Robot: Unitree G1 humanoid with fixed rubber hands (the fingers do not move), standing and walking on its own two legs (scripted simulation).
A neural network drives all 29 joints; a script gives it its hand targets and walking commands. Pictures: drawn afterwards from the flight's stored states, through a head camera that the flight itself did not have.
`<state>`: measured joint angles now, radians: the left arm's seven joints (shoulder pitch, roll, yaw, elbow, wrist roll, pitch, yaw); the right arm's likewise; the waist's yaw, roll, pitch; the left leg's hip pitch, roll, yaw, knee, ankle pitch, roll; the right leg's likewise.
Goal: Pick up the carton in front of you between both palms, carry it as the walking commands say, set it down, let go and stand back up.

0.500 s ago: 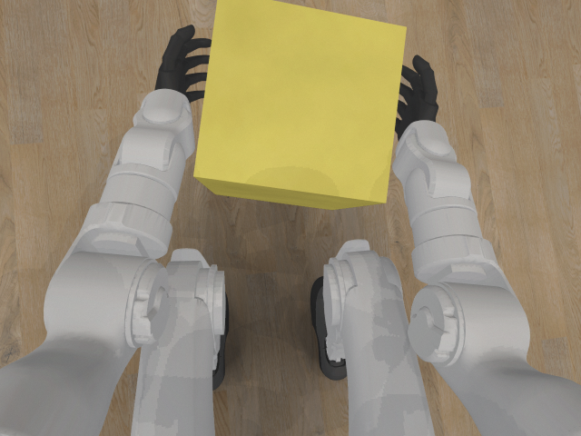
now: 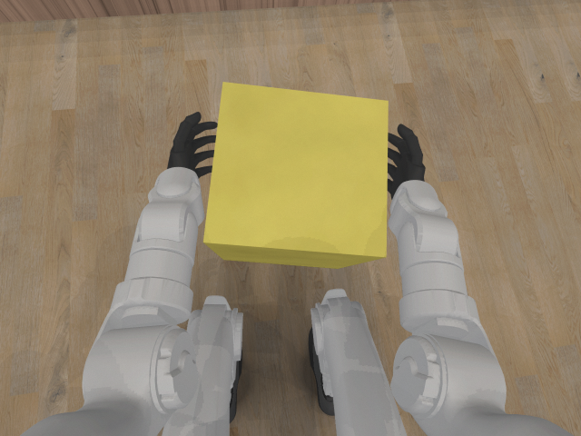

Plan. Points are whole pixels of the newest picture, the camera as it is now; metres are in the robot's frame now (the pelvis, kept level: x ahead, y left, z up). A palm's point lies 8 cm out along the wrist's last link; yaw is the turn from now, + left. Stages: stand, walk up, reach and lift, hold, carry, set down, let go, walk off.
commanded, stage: reach and lift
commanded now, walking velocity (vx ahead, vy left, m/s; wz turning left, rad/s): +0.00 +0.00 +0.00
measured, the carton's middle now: (291, 194) +0.45 -0.03 -0.12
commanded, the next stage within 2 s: none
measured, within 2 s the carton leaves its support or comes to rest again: neither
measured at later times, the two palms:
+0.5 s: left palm (123, 147) +0.42 +0.13 +0.11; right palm (468, 155) +0.40 -0.17 +0.11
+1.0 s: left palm out of the picture +0.37 +0.15 +0.26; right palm out of the picture +0.38 -0.15 +0.26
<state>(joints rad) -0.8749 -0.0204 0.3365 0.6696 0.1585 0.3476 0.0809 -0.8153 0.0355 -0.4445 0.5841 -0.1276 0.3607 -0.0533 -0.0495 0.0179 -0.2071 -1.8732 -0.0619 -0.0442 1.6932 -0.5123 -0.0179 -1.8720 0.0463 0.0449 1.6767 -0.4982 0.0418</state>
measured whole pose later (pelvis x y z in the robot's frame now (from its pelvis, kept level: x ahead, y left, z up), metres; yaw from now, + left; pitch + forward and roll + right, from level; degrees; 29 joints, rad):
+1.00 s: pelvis +0.08 +0.00 +0.24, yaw +1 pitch +1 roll +0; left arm -0.25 -0.15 0.25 0.40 0.21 0.54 0.04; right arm -0.25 0.15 -0.27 0.38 -0.22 0.55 -0.02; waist -0.01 0.00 -0.08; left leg -0.31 -0.03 -0.07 0.58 -0.28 0.00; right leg -0.31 0.02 0.05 0.57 -0.27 0.01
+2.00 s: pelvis +0.09 +0.00 +0.26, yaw +0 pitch -5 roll +0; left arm -0.24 -0.15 0.21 0.27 0.27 0.69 0.01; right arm -0.25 0.15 -0.23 0.27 -0.27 0.69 0.01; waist 0.00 0.00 0.02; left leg -0.09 -0.02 -0.07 0.39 -0.21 0.00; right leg -0.09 0.02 0.06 0.39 -0.20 0.01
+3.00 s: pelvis +0.08 +0.00 +0.26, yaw +0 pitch -7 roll +0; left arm -0.23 -0.15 0.19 0.20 0.26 0.77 0.00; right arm -0.25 0.15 -0.21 0.20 -0.27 0.76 0.01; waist 0.00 0.00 0.03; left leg -0.05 -0.02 -0.07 0.38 -0.20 0.00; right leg -0.06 0.02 0.07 0.37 -0.19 0.01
